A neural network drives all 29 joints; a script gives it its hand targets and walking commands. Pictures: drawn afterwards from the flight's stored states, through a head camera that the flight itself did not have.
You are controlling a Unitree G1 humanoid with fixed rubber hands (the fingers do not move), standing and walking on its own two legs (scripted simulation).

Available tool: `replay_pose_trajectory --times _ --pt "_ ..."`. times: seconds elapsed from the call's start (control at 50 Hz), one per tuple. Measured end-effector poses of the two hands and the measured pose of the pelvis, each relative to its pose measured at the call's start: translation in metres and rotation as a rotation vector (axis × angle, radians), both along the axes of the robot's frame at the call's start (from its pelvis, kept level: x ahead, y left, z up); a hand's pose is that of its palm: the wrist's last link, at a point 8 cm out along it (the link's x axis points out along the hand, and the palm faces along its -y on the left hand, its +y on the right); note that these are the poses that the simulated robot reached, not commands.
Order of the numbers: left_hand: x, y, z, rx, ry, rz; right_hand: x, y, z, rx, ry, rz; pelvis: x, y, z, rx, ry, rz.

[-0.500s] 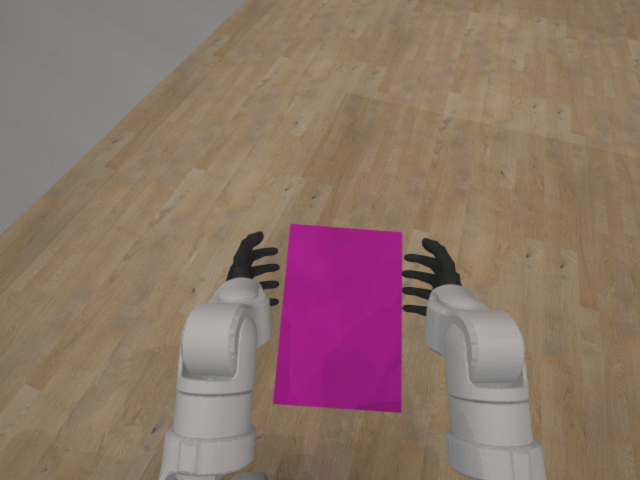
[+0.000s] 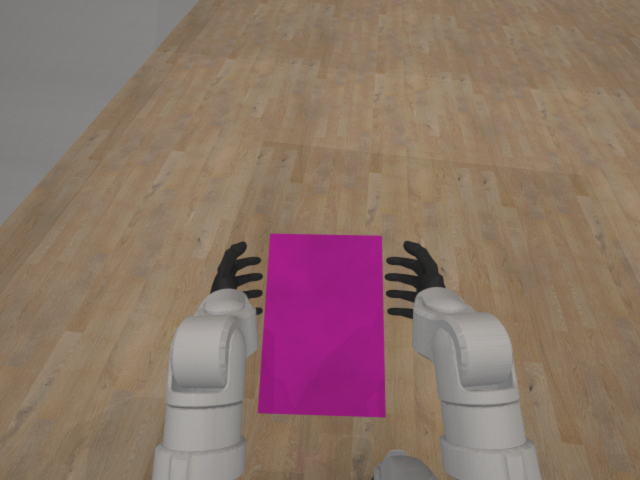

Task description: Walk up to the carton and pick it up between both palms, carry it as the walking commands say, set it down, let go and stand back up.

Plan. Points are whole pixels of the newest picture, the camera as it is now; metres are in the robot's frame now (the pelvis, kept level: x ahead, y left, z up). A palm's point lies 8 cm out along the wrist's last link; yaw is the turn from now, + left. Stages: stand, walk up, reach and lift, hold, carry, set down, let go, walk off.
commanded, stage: carry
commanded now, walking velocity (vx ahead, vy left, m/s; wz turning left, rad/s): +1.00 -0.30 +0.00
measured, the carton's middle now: (324, 324) +0.33 -0.01 -0.02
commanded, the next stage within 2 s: none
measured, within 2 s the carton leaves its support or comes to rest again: neither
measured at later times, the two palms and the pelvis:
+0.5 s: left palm (293, 72) +0.85 +0.02 +0.08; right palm (400, 70) +0.86 -0.21 +0.07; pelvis +0.55 -0.12 -0.03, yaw +4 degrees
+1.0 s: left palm out of the picture +1.40 -0.09 +0.06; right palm out of the picture +1.42 -0.32 +0.07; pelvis +1.10 -0.24 -0.03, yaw +5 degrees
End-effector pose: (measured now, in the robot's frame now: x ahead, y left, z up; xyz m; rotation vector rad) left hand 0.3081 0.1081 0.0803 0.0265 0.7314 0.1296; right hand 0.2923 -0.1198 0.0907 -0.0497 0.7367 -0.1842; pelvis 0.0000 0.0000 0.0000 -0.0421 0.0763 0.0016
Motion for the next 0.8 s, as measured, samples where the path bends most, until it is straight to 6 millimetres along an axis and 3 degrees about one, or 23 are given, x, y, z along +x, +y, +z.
replay_pose_trajectory --times 0.08,0.16,0.26,0.38,0.46,0.56,0.7,0.8 --pt "0.092 -0.017 -0.002 -0.010 -0.063 0.059 0.104 -0.016 -0.002 -0.001 -0.064 0.038 0.093 -0.031 -0.016 -0.019 0.001 0.028" --pt "0.182 -0.036 -0.015 -0.008 -0.087 0.134 0.212 -0.035 -0.019 0.014 -0.090 0.101 0.192 -0.071 -0.039 -0.015 -0.021 0.071" --pt "0.272 -0.057 -0.022 -0.015 0.038 0.154 0.313 -0.055 -0.032 0.013 0.037 0.120 0.286 -0.099 -0.018 0.015 0.013 0.108" --pt "0.393 -0.072 -0.007 -0.002 0.029 0.154 0.433 -0.072 -0.022 0.025 0.023 0.142 0.410 -0.115 -0.005 0.043 0.012 0.107" --pt "0.490 -0.084 -0.002 -0.008 -0.042 0.126 0.523 -0.084 -0.017 0.018 -0.047 0.113 0.503 -0.118 -0.017 0.054 0.000 0.085" --pt "0.615 -0.098 -0.012 -0.015 -0.080 0.077 0.635 -0.099 -0.018 0.008 -0.085 0.065 0.626 -0.118 -0.036 0.061 -0.037 0.035" --pt "0.760 -0.132 -0.010 0.011 0.043 -0.018 0.764 -0.133 -0.011 0.015 0.029 -0.011 0.766 -0.128 -0.005 0.035 -0.009 -0.001" --pt "0.870 -0.151 -0.002 -0.004 0.009 0.012 0.875 -0.151 0.000 0.008 -0.006 0.011 0.871 -0.154 0.001 -0.001 0.003 0.005"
